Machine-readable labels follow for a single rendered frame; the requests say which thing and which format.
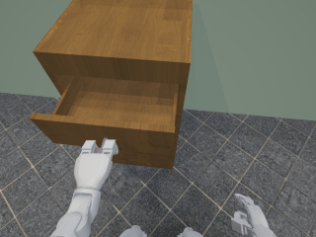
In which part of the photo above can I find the robot right hand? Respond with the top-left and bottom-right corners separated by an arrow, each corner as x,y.
231,194 -> 270,237

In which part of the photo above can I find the robot shin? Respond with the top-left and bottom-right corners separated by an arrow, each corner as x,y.
131,225 -> 141,230
183,227 -> 194,232

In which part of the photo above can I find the robot left shin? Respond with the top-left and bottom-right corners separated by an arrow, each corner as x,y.
131,225 -> 141,230

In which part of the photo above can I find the robot right shin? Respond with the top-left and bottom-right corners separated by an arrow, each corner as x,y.
183,227 -> 194,232

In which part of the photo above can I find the robot left hand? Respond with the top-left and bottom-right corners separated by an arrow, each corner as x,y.
74,139 -> 119,191

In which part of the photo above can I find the cabinet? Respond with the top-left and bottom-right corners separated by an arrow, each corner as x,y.
33,0 -> 193,170

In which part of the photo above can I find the drawer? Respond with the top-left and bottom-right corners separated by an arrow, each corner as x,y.
30,76 -> 178,156

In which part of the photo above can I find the robot left forearm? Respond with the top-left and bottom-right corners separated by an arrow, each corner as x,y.
50,188 -> 102,237

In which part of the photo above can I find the handle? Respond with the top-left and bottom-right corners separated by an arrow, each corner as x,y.
94,137 -> 109,154

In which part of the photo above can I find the robot right forearm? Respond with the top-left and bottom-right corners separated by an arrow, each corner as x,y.
251,226 -> 276,237

